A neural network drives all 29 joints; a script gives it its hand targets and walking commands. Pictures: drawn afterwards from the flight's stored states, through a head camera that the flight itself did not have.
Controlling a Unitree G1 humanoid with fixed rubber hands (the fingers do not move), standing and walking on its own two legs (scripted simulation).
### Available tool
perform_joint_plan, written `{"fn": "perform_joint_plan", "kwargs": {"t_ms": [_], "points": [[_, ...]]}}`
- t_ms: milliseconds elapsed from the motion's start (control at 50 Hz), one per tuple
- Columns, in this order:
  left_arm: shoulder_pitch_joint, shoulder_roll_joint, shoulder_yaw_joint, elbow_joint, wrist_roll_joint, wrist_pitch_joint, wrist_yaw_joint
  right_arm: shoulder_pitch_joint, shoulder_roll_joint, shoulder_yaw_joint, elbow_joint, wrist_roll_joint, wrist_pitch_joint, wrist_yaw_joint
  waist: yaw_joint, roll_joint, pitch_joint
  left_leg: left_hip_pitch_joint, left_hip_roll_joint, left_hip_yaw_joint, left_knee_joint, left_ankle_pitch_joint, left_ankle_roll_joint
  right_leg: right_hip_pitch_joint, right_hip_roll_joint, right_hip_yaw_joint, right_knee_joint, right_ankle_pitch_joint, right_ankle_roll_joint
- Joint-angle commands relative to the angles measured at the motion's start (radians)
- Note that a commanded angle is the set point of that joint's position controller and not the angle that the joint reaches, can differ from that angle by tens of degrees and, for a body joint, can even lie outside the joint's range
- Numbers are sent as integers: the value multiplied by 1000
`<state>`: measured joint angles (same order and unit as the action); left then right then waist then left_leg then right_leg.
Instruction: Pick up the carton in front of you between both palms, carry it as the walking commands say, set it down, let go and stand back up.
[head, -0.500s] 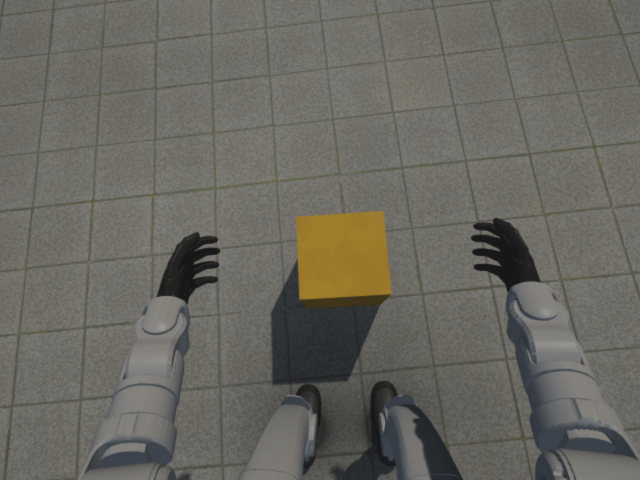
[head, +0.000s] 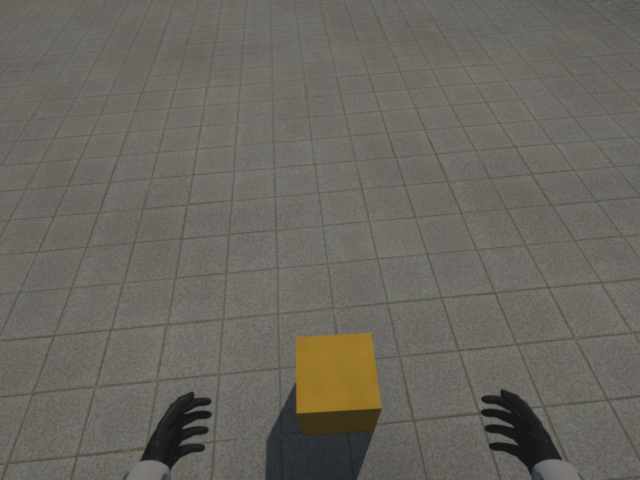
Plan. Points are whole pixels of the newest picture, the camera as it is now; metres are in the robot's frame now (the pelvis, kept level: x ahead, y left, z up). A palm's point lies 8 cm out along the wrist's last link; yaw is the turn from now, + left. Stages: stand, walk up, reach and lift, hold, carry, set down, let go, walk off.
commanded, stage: let go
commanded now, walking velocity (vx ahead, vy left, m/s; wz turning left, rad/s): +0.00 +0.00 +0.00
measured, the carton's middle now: (336, 386) +0.43 +0.01 -0.65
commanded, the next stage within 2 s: stand in 0.36 s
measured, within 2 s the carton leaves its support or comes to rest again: neither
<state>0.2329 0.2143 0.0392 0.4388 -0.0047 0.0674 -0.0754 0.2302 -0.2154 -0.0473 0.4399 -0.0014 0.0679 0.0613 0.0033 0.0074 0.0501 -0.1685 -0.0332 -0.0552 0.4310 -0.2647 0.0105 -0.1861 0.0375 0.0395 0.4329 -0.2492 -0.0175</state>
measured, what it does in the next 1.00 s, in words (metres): shifts its weight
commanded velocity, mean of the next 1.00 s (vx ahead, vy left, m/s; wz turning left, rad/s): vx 0.00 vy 0.00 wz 0.00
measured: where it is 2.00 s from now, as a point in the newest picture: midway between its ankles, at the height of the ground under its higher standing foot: outside the picture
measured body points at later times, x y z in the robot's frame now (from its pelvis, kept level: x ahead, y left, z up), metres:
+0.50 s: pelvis +0.01 +0.00 -0.01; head +0.01 +0.00 +0.44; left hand +0.16 +0.25 -0.10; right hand +0.14 -0.26 -0.10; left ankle -0.02 +0.11 -0.74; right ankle -0.01 -0.11 -0.74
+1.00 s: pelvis +0.05 +0.01 -0.01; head +0.05 +0.01 +0.44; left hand +0.13 +0.26 -0.14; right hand +0.12 -0.25 -0.13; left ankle -0.02 +0.11 -0.74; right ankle -0.01 -0.11 -0.74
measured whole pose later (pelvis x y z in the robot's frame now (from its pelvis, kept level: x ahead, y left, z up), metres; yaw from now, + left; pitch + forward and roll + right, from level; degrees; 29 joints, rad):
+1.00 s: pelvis +0.05 +0.01 -0.01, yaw -1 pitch +3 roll +0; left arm 0.34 0.26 -0.01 0.80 0.02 -0.03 0.04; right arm 0.35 -0.25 0.01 0.78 -0.01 -0.03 -0.03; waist 0.00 -0.01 -0.09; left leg -0.21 -0.04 -0.03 0.56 -0.41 0.03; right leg -0.24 0.04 0.06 0.57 -0.39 -0.01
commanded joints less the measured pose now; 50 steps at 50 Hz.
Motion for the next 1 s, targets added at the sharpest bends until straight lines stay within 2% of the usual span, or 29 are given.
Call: {"fn": "perform_joint_plan", "kwargs": {"t_ms": [0,100,260,280,300,340,360,380,420,440,500,540,780,980], "points": [[-61,91,30,-102,12,23,-3,-59,-88,-16,-113,2,23,10,0,-11,-3,-13,4,35,-76,75,-20,92,-14,-19,-66,92,26],[-60,88,37,-107,29,64,0,-58,-90,-17,-117,-3,64,14,5,7,40,6,5,39,-66,75,-18,115,-14,-17,-60,91,22],[-67,88,39,-121,28,74,1,-50,-90,-25,-128,-15,76,8,-4,-9,18,52,4,35,-49,150,-18,139,-10,-12,-46,174,25],[-98,120,43,-174,52,129,29,5,-94,-32,-72,-1,45,-9,-9,28,-47,49,-17,43,-19,143,-26,186,-12,-10,-21,230,22],[-80,104,29,-164,41,143,41,-9,-96,-22,-91,3,36,-18,-9,-3,-26,33,-15,38,-15,140,-21,172,-8,-8,-12,251,26],[-77,101,22,-166,31,154,53,-26,-96,-15,-102,6,33,-23,-2,-10,-18,10,-12,32,-15,132,-17,169,-9,-6,-9,237,25],[24,158,27,23,46,3,81,30,-133,-18,57,-66,-32,-64,6,-89,27,-83,102,-35,-54,-171,-40,-69,-122,61,-90,-223,38],[36,156,24,34,59,-51,96,42,-166,-29,52,-75,-60,-81,0,-87,92,-100,116,-64,-61,-222,-39,-135,-121,109,-113,-321,35],[-3,134,17,67,61,-113,98,32,-146,-22,99,-59,-106,-82,-10,-39,38,-129,123,-90,-51,-173,-25,-125,-121,132,-74,-202,21],[-4,126,13,86,54,-131,94,31,-135,-18,114,-50,-123,-79,-9,-17,-18,-116,125,-91,-38,-105,-17,-87,-119,129,-47,-105,14],[-1,134,6,135,46,-160,85,20,-131,-9,150,-35,-157,-70,-3,-6,-164,-69,126,-95,7,110,-13,-7,-125,130,20,164,4],[25,148,4,167,42,-163,88,42,-141,-8,173,-31,-158,-73,-2,7,-178,-54,125,-91,27,205,-11,-8,-123,125,43,247,2],[122,154,-20,265,23,-130,108,140,-159,16,249,-15,-124,-91,-7,3,-141,-38,116,-63,95,436,8,-41,-103,101,105,367,-11],[148,155,-25,330,19,-102,119,162,-157,30,309,-11,-98,-101,-7,-6,-101,-31,109,-53,86,400,25,-40,-97,96,102,329,-22]]}}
